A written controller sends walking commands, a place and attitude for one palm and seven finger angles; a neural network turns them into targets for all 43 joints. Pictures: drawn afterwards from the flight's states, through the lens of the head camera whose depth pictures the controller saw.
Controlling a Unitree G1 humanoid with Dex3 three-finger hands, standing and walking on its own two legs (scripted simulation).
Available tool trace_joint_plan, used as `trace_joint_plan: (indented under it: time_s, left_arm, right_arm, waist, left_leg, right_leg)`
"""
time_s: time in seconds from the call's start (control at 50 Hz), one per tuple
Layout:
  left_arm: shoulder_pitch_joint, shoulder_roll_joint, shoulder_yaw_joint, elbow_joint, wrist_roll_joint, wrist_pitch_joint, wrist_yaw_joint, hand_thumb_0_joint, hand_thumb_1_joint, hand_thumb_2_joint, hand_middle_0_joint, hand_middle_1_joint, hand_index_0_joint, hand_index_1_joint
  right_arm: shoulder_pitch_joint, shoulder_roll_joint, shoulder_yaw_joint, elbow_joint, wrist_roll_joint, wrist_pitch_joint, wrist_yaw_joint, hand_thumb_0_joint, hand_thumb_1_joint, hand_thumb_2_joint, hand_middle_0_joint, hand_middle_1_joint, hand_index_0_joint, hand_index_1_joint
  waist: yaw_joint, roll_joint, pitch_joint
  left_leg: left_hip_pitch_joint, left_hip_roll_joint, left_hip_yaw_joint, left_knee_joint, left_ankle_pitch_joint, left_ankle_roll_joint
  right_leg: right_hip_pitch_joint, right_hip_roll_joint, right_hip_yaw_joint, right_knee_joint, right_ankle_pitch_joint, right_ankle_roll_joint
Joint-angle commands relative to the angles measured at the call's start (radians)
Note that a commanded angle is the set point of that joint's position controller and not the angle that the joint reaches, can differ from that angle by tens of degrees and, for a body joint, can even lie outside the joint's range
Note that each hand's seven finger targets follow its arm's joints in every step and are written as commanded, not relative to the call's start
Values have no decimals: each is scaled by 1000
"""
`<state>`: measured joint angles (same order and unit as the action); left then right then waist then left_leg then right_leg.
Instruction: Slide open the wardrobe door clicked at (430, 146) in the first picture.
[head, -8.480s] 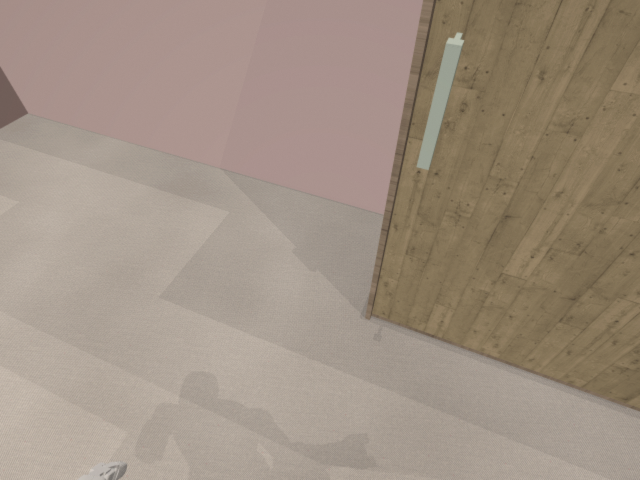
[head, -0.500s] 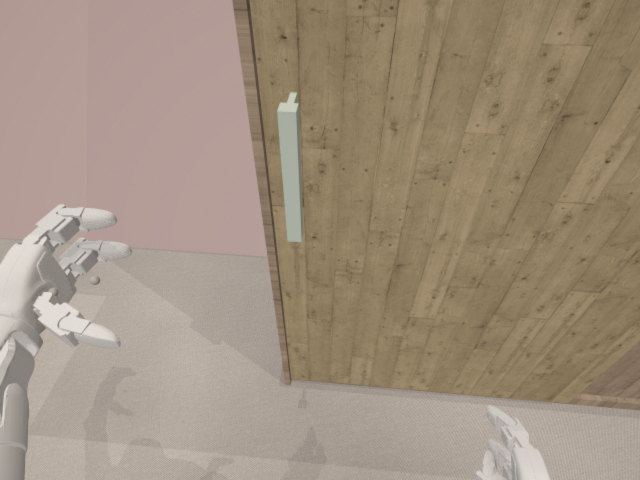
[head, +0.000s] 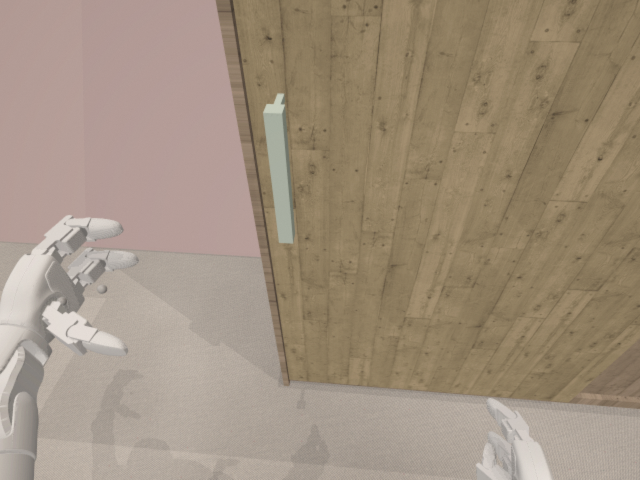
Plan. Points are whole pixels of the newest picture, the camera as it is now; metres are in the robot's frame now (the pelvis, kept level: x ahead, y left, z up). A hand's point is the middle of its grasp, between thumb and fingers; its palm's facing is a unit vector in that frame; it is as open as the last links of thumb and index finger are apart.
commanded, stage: move the hooked fingers beside the handle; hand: left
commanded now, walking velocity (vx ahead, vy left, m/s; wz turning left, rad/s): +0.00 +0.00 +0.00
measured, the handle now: (283, 174) +0.54 +0.12 +0.11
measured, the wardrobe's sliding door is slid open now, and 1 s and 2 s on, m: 0.00 0.00 0.00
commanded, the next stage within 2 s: none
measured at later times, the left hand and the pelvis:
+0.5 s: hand (149, 249) +0.34 +0.25 +0.13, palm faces +0.04 -1.00 +0.00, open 14.0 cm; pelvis +0.01 +0.01 +0.00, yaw -1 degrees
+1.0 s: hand (189, 218) +0.40 +0.22 +0.13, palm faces +0.03 -1.00 +0.01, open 14.0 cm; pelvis +0.01 +0.00 +0.00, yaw -1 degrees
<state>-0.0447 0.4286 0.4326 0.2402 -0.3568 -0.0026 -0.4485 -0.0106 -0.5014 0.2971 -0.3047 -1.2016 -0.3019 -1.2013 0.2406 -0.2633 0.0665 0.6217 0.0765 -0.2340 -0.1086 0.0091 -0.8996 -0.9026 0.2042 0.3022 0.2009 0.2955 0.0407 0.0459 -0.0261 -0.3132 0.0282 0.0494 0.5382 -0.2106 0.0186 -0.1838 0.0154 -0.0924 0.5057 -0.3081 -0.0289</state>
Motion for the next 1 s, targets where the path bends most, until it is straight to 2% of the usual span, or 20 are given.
trace_joint_plan:
  time_s: [0.0, 0.06, 0.14, 0.22, 0.28, 0.3, 0.36, 0.38, 0.4, 0.42, 0.46, 0.58, 0.6, 0.66, 0.7, 0.78, 0.8, 0.88, 0.9, 0.98]
  left_arm:
    - [-292, 266, 79, -193, -26, -60, 3, 0, -500, 300, -300, -1200, -300, -1200]
    - [-400, 243, 37, -177, -13, -71, 9, 0, -500, 300, -300, -1200, -300, -1200]
    - [-465, 240, 15, -145, 3, -80, 25, 0, -500, 300, -300, -1200, -300, -1200]
    - [-432, 252, 33, -116, 13, -74, 46, 0, -500, 300, -300, -1200, -300, -1200]
    - [-450, 258, 42, -84, 21, -65, 58, 0, -500, 300, -300, -1200, -300, -1200]
    - [-421, 268, 54, -61, 20, -63, 63, 0, -500, 300, -300, -1200, -300, -1200]
    - [-487, 216, 1, -99, 29, -68, 74, 0, -500, 300, -300, -1200, -300, -1200]
    - [-501, 236, 20, -89, 32, -71, 81, 0, -500, 300, -300, -1200, -300, -1200]
    - [-494, 240, 22, -82, 30, -77, 86, 0, -500, 300, -300, -1200, -300, -1200]
    - [-484, 248, 32, -78, 36, -75, 90, 0, -500, 300, -300, -1200, -300, -1200]
    - [-572, 188, -35, -91, 42, -77, 95, 0, -500, 300, -300, -1200, -300, -1200]
    - [-594, 146, -77, -82, 65, -81, 138, 0, -500, 300, -300, -1200, -300, -1200]
    - [-579, 182, -43, -69, 67, -81, 149, 0, -500, 300, -300, -1200, -300, -1200]
    - [-641, 170, -56, -29, 80, -77, 169, 0, -500, 300, -300, -1200, -300, -1200]
    - [-653, 199, -37, 10, 88, -80, 183, 0, -500, 300, -300, -1200, -300, -1200]
    - [-732, 166, -72, 28, 100, -106, 186, 0, -500, 300, -300, -1200, -300, -1200]
    - [-731, 185, -60, 54, 102, -113, 188, 0, -500, 300, -300, -1200, -300, -1200]
    - [-799, 178, -75, 146, 99, -119, 178, 0, -500, 300, -300, -1200, -300, -1200]
    - [-788, 198, -60, 181, 101, -121, 178, 0, -500, 300, -300, -1200, -300, -1200]
    - [-882, 207, -70, 232, 111, -140, 169, 0, -500, 300, -300, -1200, -300, -1200]
  right_arm:
    - [-99, -127, -54, -158, 3, -48, -14, 0, -900, -900, 200, 300, 200, 300]
    - [-95, -126, -54, -150, 6, -45, -23, 0, -900, -900, 200, 300, 200, 300]
    - [-94, -126, -55, -142, 5, -42, -27, 0, -900, -900, 200, 300, 200, 300]
    - [-90, -128, -57, -146, 2, -32, -19, 0, -900, -900, 200, 300, 200, 300]
    - [-86, -126, -57, -149, 3, -17, -13, 0, -900, -900, 200, 300, 200, 300]
    - [-77, -129, -58, -149, 2, -12, -11, 0, -900, -900, 200, 300, 200, 300]
    - [-83, -123, -59, -158, 4, -4, -7, 0, -900, -900, 200, 300, 200, 300]
    - [-75, -126, -60, -151, 2, 0, -7, 0, -900, -900, 200, 300, 200, 300]
    - [-69, -130, -63, -148, 1, 4, -7, 0, -900, -900, 200, 300, 200, 300]
    - [-69, -131, -64, -150, 1, 8, -6, 0, -900, -900, 200, 300, 200, 300]
    - [-67, -127, -63, -143, 3, 12, -7, 0, -900, -900, 200, 300, 200, 300]
    - [-50, -130, -69, -128, -2, 24, -1, 0, -900, -900, 200, 300, 200, 300]
    - [-44, -133, -73, -123, -4, 30, 0, 0, -900, -900, 200, 300, 200, 300]
    - [-45, -130, -71, -116, -2, 44, 1, 0, -900, -900, 200, 300, 200, 300]
    - [-33, -135, -71, -110, -6, 55, 1, 0, -900, -900, 200, 300, 200, 300]
    - [-27, -129, -72, -109, -7, 66, 5, 0, -900, -900, 200, 300, 200, 300]
    - [-15, -135, -73, -103, -8, 71, 6, 0, -900, -900, 200, 300, 200, 300]
    - [-4, -140, -76, -94, -4, 84, 6, 0, -900, -900, 200, 300, 200, 300]
    - [8, -145, -77, -90, -6, 89, 7, 0, -900, -900, 200, 300, 200, 300]
    - [21, -145, -78, -88, -4, 103, 10, 0, -900, -900, 200, 300, 200, 300]
  waist:
    - [-10, 1, -139]
    - [-31, 28, -147]
    - [-32, 40, -174]
    - [-14, 6, -216]
    - [-11, 27, -206]
    - [-5, -14, -202]
    - [-20, 44, -213]
    - [-20, 43, -207]
    - [-21, -16, -216]
    - [-15, 9, -229]
    - [-39, 36, -218]
    - [-41, 25, -242]
    - [-33, -5, -247]
    - [-42, 8, -227]
    - [-41, -36, -231]
    - [-51, 36, -265]
    - [-51, -5, -267]
    - [-67, -15, -240]
    - [-65, -59, -247]
    - [-73, 14, -257]
  left_leg:
    - [164, -24, -55, -42, 84, 21]
    - [183, -24, -62, -47, 51, 21]
    - [188, -24, -63, -42, 56, 23]
    - [186, -22, -61, -37, 109, 24]
    - [178, -22, -60, -41, 117, 20]
    - [164, -19, -58, -39, 123, 22]
    - [191, -19, -55, -41, 128, 20]
    - [190, -17, -60, -42, 125, 18]
    - [182, -14, -54, -34, 138, 23]
    - [182, -15, -55, -38, 142, 21]
    - [201, -14, -61, -41, 128, 18]
    - [229, -8, -72, -41, 161, 17]
    - [212, -6, -65, -34, 162, 19]
    - [204, -8, -63, -43, 138, 17]
    - [183, -6, -61, -39, 134, 21]
    - [214, -10, -60, -28, 161, 18]
    - [199, -6, -61, -24, 163, 20]
    - [172, -10, -56, -19, 125, 22]
    - [151, -10, -51, -11, 123, 27]
    - [143, -15, -49, 3, 131, 24]
  right_leg:
    - [-109, -4, 72, -95, 193, 28]
    - [-143, -1, 64, -94, 148, 26]
    - [-139, -6, 70, -88, 151, 23]
    - [-105, -7, 67, -72, 217, 21]
    - [-109, -4, 60, -65, 228, 18]
    - [-99, -2, 58, -64, 231, 19]
    - [-122, 0, 56, -58, 233, 17]
    - [-126, 2, 54, -59, 225, 14]
    - [-111, 3, 57, -60, 242, 18]
    - [-110, 2, 58, -53, 246, 17]
    - [-141, 5, 51, -55, 223, 15]
    - [-149, 6, 44, -46, 236, 11]
    - [-133, 6, 49, -50, 241, 12]
    - [-147, 4, 51, -52, 222, 12]
    - [-136, 5, 52, -54, 221, 14]
    - [-143, 4, 58, -43, 247, 10]
    - [-133, 6, 56, -43, 248, 10]
    - [-165, 4, 63, -43, 229, 15]
    - [-149, 3, 67, -43, 236, 17]
    - [-169, 0, 73, -27, 251, 15]
